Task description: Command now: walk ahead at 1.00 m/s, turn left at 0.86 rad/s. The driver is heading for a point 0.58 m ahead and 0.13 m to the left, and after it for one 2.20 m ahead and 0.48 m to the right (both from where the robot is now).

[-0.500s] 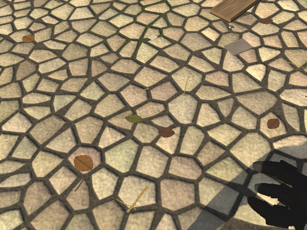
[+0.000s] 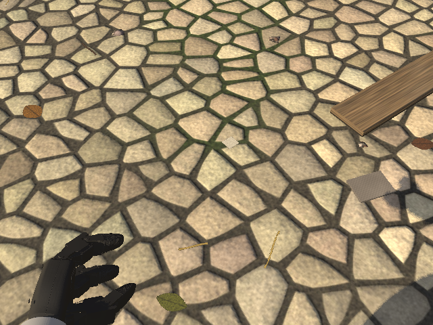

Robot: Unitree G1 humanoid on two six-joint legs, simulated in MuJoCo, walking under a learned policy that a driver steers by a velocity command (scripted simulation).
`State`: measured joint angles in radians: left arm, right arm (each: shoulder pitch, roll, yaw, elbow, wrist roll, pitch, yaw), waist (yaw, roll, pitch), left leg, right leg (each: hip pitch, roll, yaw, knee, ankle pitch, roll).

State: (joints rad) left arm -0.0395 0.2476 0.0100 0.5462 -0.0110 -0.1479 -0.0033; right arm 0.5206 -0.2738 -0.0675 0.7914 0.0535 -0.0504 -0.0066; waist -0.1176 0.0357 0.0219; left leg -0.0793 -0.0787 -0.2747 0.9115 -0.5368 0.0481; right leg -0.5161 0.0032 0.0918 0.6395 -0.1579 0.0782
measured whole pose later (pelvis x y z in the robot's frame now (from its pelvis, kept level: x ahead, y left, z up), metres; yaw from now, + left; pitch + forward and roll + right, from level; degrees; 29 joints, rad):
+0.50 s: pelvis +0.41 +0.07 -0.01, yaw +28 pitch -1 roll -1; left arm 0.28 0.29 0.03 0.75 -0.04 -0.12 0.00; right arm 0.19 -0.32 -0.06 0.63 0.02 -0.04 0.05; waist 0.02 -0.01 0.09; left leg -0.48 -0.10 0.09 0.74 -0.24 0.16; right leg -0.20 -0.05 0.05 1.37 -0.37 -0.01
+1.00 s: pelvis +0.86 +0.19 +0.00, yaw +11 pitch -2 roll +0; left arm 0.30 0.32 0.07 0.70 -0.01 -0.06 -0.05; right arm 0.22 -0.28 -0.01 0.73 0.02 -0.12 0.01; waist 0.05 -0.01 0.07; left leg -0.21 -0.04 -0.07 1.39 -0.36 0.04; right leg -0.47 0.16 -0.05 0.68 -0.18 -0.16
